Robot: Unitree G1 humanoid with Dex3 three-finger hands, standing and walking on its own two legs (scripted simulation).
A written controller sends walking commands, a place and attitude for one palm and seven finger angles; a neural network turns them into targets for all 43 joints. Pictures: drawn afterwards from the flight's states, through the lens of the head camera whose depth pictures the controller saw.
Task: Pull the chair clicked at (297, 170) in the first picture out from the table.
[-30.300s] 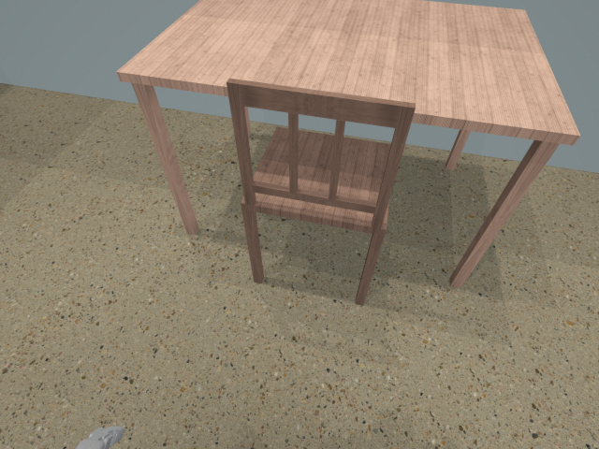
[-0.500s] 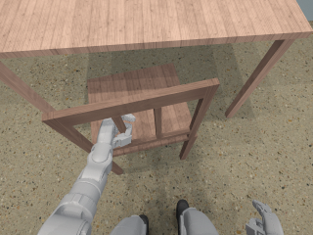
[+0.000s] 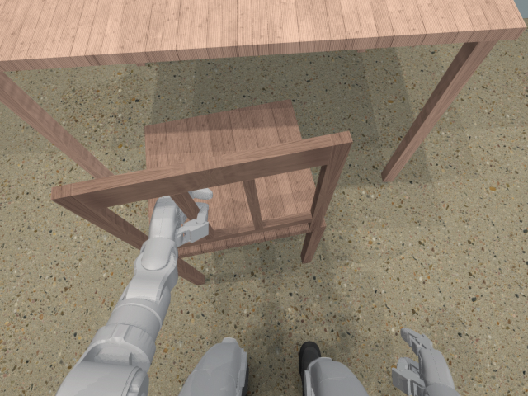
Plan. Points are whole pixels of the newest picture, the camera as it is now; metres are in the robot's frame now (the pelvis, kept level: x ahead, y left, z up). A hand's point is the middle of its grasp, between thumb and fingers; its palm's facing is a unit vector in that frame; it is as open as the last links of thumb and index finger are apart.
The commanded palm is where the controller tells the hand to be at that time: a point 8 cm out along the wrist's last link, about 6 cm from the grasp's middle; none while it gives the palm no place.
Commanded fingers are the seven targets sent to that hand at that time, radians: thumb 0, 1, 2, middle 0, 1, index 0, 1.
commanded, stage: step backward, pulling the chair out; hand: left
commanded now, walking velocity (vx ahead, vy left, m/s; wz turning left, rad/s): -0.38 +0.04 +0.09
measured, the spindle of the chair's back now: (195, 216) +0.39 +0.14 -0.11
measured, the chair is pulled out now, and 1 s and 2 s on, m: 0.19 0.32 0.43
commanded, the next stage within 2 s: none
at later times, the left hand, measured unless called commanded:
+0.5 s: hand (193, 267) +0.29 +0.13 -0.07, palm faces -0.08 -0.98 -0.16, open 5.2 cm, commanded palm +0.27 +0.18 -0.07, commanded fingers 0.00 0.90 0.90 -0.50 -1.45 -0.50 -1.45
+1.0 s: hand (183, 308) +0.23 +0.14 -0.07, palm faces -0.11 -0.98 -0.16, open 5.2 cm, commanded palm +0.21 +0.19 -0.07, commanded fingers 0.00 0.90 0.90 -0.50 -1.45 -0.50 -1.45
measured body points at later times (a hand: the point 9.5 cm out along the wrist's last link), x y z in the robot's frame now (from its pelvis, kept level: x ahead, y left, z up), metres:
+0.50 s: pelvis -0.06 +0.02 +0.00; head +0.08 +0.00 +0.42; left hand +0.29 +0.18 -0.06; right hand +0.06 -0.19 -0.16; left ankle -0.09 +0.17 -0.71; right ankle +0.00 -0.09 -0.74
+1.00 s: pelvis -0.12 +0.04 +0.00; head +0.02 +0.02 +0.43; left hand +0.23 +0.19 -0.06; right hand +0.00 -0.19 -0.15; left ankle -0.14 +0.18 -0.69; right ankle -0.10 -0.07 -0.74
